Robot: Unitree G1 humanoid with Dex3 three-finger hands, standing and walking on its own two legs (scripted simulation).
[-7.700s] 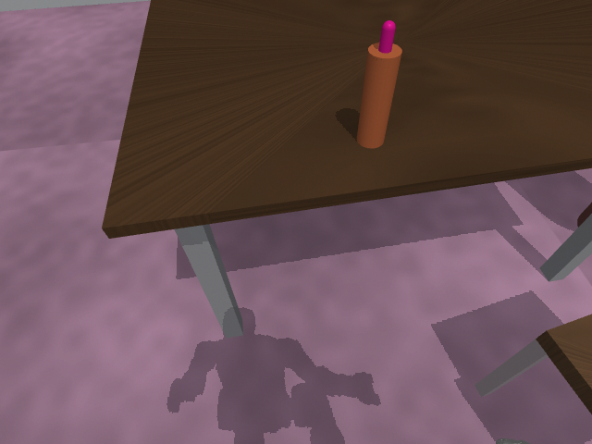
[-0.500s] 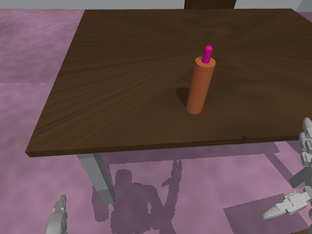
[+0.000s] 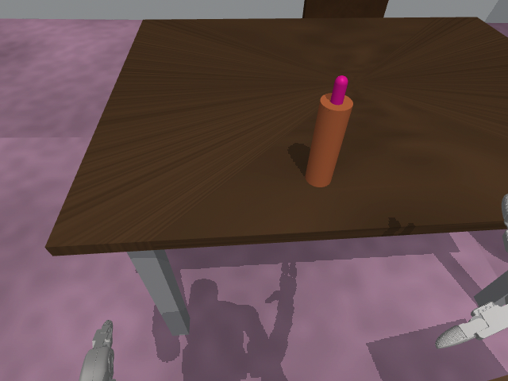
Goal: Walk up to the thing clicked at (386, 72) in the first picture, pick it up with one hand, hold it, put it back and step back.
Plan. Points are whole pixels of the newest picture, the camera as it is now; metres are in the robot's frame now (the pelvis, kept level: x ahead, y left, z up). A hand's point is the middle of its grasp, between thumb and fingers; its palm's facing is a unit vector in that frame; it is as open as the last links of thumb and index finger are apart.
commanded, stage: go down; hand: right
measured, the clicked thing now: (328, 134) +0.51 -0.15 +0.10
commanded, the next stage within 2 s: none
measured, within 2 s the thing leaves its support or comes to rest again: neither
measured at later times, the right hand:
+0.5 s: hand (464, 222) +0.26 -0.27 +0.14, palm faces +0.21 +0.95 -0.24, open 17.7 cm
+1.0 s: hand (459, 168) +0.35 -0.31 +0.15, palm faces +0.04 +1.00 +0.00, open 17.7 cm
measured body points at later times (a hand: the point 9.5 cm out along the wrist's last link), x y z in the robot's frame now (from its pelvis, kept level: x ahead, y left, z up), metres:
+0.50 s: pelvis +0.01 +0.00 +0.00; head +0.00 +0.01 +0.45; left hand +0.17 +0.25 -0.09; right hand +0.24 -0.32 +0.15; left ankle +0.01 +0.13 -0.74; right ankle +0.00 -0.14 -0.74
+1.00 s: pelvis +0.01 +0.00 +0.00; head +0.01 +0.00 +0.45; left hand +0.15 +0.27 -0.08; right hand +0.34 -0.36 +0.15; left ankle +0.01 +0.13 -0.74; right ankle +0.00 -0.14 -0.74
